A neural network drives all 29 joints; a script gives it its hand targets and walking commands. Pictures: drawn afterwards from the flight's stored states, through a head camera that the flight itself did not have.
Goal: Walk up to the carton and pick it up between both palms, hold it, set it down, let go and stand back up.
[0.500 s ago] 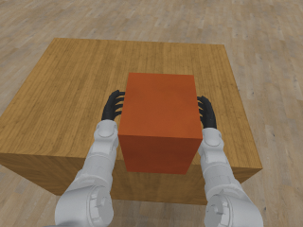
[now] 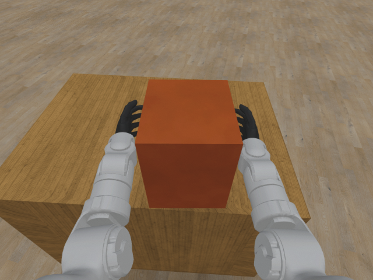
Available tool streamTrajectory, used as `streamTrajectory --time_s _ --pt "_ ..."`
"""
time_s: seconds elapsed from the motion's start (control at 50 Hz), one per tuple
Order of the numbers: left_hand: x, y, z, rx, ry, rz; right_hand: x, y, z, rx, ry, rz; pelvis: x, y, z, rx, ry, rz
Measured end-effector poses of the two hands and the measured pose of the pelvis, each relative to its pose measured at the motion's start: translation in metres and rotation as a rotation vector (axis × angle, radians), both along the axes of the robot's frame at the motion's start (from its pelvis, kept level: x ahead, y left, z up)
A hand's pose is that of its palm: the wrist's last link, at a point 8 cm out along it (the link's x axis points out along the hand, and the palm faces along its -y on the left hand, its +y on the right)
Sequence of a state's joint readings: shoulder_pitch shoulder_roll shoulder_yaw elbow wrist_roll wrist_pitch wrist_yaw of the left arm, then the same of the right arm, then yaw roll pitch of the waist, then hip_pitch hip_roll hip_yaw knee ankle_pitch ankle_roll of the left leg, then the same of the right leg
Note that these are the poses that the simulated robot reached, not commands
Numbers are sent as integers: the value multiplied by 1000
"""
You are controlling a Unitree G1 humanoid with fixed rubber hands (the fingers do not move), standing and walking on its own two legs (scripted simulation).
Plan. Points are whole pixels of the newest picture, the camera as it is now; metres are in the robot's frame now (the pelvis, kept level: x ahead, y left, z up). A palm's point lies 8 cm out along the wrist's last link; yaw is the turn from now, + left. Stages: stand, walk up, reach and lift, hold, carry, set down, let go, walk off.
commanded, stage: reach and lift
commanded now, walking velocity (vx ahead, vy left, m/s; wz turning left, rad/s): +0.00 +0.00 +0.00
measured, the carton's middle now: (187, 145) +0.41 -0.03 +0.08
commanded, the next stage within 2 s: hold in 1.92 s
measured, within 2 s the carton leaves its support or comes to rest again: neither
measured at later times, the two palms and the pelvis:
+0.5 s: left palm (110, 137) +0.36 +0.13 +0.16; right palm (250, 140) +0.35 -0.15 +0.15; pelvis -0.03 +0.00 +0.00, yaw -1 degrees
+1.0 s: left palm (105, 134) +0.35 +0.13 +0.18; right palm (250, 141) +0.34 -0.15 +0.16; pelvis -0.03 +0.01 +0.00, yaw -2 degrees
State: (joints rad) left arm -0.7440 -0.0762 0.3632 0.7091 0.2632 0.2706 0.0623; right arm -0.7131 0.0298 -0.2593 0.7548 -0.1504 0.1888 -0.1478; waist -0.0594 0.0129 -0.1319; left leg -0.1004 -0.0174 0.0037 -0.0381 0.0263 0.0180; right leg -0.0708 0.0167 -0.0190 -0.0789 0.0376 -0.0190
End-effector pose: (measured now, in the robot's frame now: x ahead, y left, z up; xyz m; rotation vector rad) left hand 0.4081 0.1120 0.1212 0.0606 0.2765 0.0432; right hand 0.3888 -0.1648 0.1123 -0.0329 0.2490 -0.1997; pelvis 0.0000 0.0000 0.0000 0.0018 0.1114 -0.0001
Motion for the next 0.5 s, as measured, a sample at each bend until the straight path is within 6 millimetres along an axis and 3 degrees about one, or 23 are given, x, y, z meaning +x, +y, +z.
streamTrajectory --time_s 0.16,0.34,0.5 --pt "-7 -3 21 6 -32 3 -7 -3 15 -8 -30 2 -6 0 0 -1 -18 -10" --pt "-31 6 17 -11 4 24 -27 6 10 -1 8 24 -18 1 0 -2 -75 -19" --pt "-48 16 42 -10 -43 33 -39 16 37 26 -44 26 -28 4 1 -3 -88 -10"
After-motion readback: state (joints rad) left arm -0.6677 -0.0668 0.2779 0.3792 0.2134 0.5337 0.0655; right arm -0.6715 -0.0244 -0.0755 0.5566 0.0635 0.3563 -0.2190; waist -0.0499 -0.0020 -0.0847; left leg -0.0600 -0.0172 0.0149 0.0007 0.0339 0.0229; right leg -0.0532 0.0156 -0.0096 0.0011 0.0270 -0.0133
